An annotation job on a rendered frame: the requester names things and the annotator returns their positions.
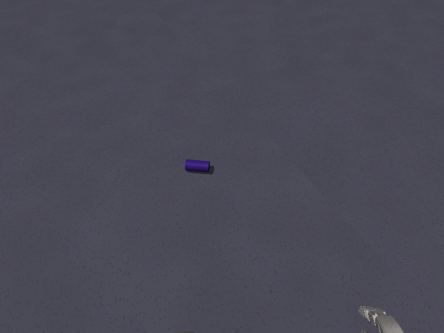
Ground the can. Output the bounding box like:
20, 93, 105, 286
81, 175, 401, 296
185, 160, 210, 172

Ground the right robot hand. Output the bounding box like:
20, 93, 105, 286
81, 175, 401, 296
358, 306, 405, 333

